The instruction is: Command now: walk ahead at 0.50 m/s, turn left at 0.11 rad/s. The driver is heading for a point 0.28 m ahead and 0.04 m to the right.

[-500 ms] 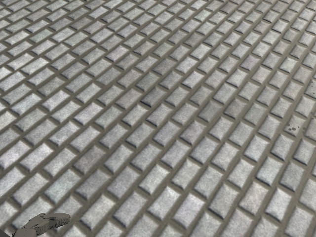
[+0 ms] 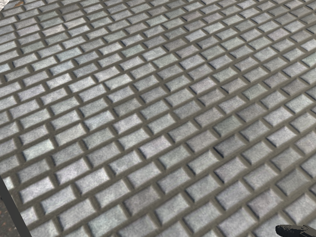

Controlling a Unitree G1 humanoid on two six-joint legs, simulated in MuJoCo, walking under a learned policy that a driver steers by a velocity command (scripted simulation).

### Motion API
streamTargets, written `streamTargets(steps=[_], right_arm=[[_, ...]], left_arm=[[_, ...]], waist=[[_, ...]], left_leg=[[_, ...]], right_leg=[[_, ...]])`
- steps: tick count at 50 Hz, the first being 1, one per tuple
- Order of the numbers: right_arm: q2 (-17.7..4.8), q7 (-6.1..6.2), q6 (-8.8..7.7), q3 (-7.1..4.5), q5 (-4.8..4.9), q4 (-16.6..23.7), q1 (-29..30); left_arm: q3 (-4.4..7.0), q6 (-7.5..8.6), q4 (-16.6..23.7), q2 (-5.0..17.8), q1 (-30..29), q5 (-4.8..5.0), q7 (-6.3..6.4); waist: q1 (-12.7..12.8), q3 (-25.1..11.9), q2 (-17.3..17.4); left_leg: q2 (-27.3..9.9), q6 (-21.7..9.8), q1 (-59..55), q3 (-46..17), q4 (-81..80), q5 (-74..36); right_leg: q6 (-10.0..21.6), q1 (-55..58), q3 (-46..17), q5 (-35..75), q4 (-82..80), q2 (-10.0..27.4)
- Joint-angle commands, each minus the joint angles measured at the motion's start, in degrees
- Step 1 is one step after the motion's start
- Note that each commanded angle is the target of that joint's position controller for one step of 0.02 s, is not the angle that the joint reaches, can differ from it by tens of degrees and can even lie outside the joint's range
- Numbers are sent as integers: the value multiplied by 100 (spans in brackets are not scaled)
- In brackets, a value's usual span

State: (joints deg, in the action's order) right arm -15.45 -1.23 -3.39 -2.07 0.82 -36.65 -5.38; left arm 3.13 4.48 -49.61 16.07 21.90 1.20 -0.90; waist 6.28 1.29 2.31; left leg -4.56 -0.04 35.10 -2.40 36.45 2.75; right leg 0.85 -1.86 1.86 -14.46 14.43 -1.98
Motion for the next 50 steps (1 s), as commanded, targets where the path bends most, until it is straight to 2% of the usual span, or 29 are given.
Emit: streamTargets(steps=[1,3,4,5,6,7,8,9,10,11,12,14,16,17,21,23,24,25,26,27,28,29,30,32,37,43,50], right_arm=[[-379,-65,-117,-89,42,572,608],[-511,-88,-133,-146,30,559,449],[-646,-68,-138,-229,-28,424,-10],[-894,-27,-137,-351,-104,215,-724],[-1345,42,-119,-450,-234,84,-1641],[-1641,25,-61,-477,-235,48,-1653],[-1116,6,-18,-371,-146,53,-1722],[-931,1,-25,-285,-113,59,-1323],[-770,-15,-35,-230,-98,51,-950],[-641,-34,-38,-193,-93,47,-659],[-589,-40,-63,-173,-148,15,-481],[-531,-41,-125,-164,-213,-88,-228],[-615,2,-127,-181,-215,-198,-57],[-664,29,-107,-193,-208,-269,-72],[-730,70,1,-177,-194,-603,-292],[-669,63,45,-135,-144,-717,-228],[-582,60,60,-97,-105,-777,-241],[-438,59,57,-41,-128,-873,-447],[-388,55,38,-21,-240,-947,-810],[-321,73,46,-13,-233,-1057,-1233],[-373,121,103,8,-238,-1070,-938],[-529,159,162,-34,-199,-1063,-674],[-495,196,218,-34,-174,-1075,-595],[-525,225,284,-42,-196,-1143,-668],[-509,252,304,-63,-131,-1389,-639],[-489,290,374,-78,-121,-1684,-610],[-497,321,375,-64,-124,-1983,-611]], left_arm=[[227,6,227,1069,-51,57,26],[248,-64,165,1163,-63,64,49],[237,-102,165,1164,-173,64,70],[184,-114,179,1041,-145,26,91],[41,-80,393,719,-204,-169,118],[-147,-3,365,156,627,-185,80],[16,24,208,815,393,-77,71],[68,18,351,954,-81,32,66],[47,-16,376,848,-331,-6,100],[64,-80,394,813,-458,-82,131],[56,-165,369,696,-360,-97,148],[5,-299,277,446,-148,-108,186],[-31,-347,308,358,-314,-156,217],[-53,-361,330,329,-467,-178,221],[-13,-437,402,490,-968,-159,214],[9,-454,416,507,-1067,-189,212],[15,-447,402,510,-1064,-231,216],[36,-437,441,643,-1133,-282,236],[88,-441,518,951,-1232,-266,281],[113,-476,482,1020,-1461,-189,296],[60,-493,474,650,-1595,-140,251],[7,-486,466,467,-1618,-169,220],[-6,-457,406,470,-1610,-197,199],[9,-382,268,534,-1540,-173,181],[3,-362,0,530,-1561,-141,211],[3,-403,-291,505,-1664,-130,227],[3,-450,-599,465,-1695,-135,259]], waist=[[-148,160,-698],[-351,71,-748],[-663,-172,-697],[-996,-695,-596],[-1306,-1602,112],[-902,-2317,1573],[-1161,-2297,766],[-1060,-1506,547],[-889,-1135,165],[-736,-828,67],[-526,-762,201],[-299,-782,319],[-256,-760,369],[-316,-784,398],[-517,-724,313],[-457,-584,251],[-402,-524,179],[-452,-467,-29],[-729,-520,-524],[-1022,-553,-1101],[-819,-447,-1007],[-684,-277,-728],[-678,-254,-702],[-681,-321,-708],[-650,-440,-441],[-661,-350,-258],[-655,-209,-234]], left_leg=[[153,-115,-324,155,-446,-69],[269,-281,-751,247,-705,217],[430,-410,-1489,370,-992,101],[433,-569,-2634,375,-1095,-306],[-729,-952,-4330,-824,-747,-1876],[-2019,-1948,-5772,-2921,-997,-2471],[-1819,-1852,-5401,-2953,-1192,-2363],[-1595,-1671,-4766,-2071,-1220,-2865],[-1297,-1522,-4120,-1562,-1331,-3174],[-1111,-1426,-3499,-1249,-1530,-3166],[-980,-1356,-2970,-999,-1706,-3244],[-823,-1417,-2324,-588,-1913,-3436],[-700,-1386,-2042,-280,-1968,-3415],[-661,-1350,-2011,-199,-1986,-3277],[-721,-1276,-2062,-334,-2050,-1954],[-662,-1153,-1970,-423,-1938,-943],[-503,-977,-1902,-415,-1821,-315],[-277,-702,-1813,-382,-1672,285],[88,-445,-1616,-201,-1408,1020],[383,-265,-1626,53,-1485,1460],[406,-143,-2012,183,-1503,1305],[388,-145,-2020,166,-1447,1188],[353,-180,-2062,143,-1423,998],[305,-187,-2209,101,-1403,648],[263,-160,-2483,111,-1304,-21],[255,-119,-2596,141,-1334,-16],[243,-95,-2537,165,-1413,245]], right_leg=[[930,-100,-880,1630,-377,1576],[813,114,-839,2261,-31,1653],[659,88,-619,3313,614,1458],[452,-190,-374,3824,1612,1145],[143,-1314,-135,2206,3348,770],[-226,-3195,-216,-2011,5163,-88],[-229,-3445,-854,-2216,5732,125],[-219,-3718,-723,-1904,5801,345],[-258,-3628,-575,-1544,5523,568],[-302,-3423,-535,-1282,5174,691],[-337,-2922,-572,-1035,4904,797],[-452,-2244,-485,-682,4314,746],[-479,-1909,-428,-305,3496,695],[-468,-1764,-407,-13,3146,674],[-371,-1440,-441,520,2357,609],[-239,-1129,-403,660,1758,561],[-150,-836,-378,1004,1255,531],[-53,-547,-622,1719,903,743],[113,-218,-943,2580,999,1124],[370,-344,-1015,2012,1088,1202],[314,-818,-929,1066,983,977],[193,-982,-831,905,928,820],[106,-972,-763,1121,974,754],[77,-857,-695,1519,1068,705],[117,-671,-624,2144,1212,646],[147,-678,-561,2012,1170,569],[124,-686,-495,1671,1076,485]])
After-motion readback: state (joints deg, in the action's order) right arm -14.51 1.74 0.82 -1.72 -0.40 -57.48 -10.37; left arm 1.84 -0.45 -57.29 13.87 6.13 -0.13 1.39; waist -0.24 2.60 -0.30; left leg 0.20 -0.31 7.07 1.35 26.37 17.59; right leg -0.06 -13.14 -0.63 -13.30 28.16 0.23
